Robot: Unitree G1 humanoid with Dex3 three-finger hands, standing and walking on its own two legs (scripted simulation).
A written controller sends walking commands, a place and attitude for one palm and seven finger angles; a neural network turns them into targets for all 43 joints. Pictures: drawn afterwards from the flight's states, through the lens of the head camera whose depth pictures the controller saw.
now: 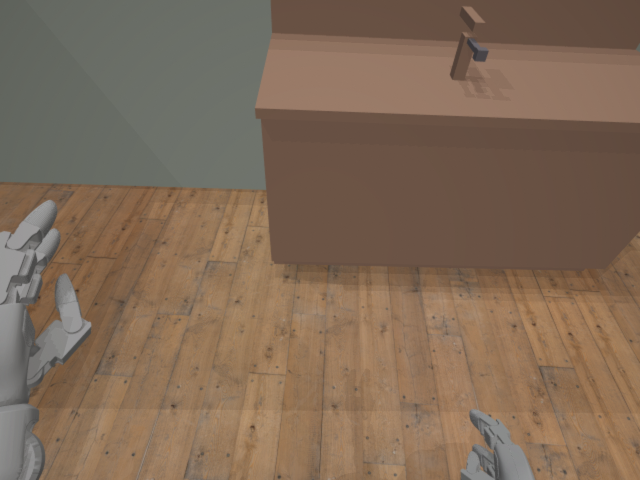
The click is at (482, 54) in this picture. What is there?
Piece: tap's lever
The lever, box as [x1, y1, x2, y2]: [472, 47, 488, 61]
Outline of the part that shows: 476,47 472,57 474,60 484,61 488,50 485,47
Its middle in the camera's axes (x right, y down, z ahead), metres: +0.42 -0.49 +1.03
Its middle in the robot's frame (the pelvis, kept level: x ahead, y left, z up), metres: +1.13 -0.35 +0.09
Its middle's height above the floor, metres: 0.86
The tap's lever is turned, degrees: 0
